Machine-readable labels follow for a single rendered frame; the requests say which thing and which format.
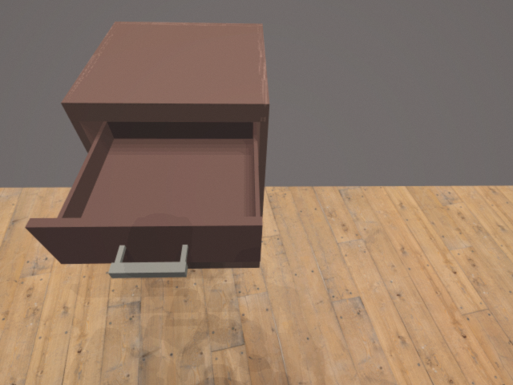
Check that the handle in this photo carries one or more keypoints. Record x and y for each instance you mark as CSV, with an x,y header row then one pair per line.
x,y
120,269

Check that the cabinet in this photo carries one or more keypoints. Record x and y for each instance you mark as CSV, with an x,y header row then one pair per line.
x,y
176,72

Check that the drawer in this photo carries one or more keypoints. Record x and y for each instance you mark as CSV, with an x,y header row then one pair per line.
x,y
156,186

